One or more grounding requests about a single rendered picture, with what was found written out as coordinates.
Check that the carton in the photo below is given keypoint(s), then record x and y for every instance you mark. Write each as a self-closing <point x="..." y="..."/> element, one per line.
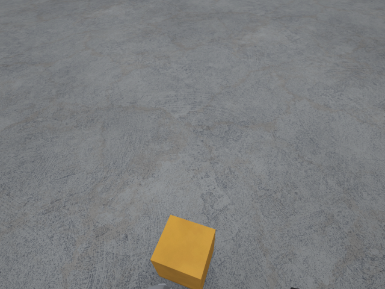
<point x="184" y="252"/>

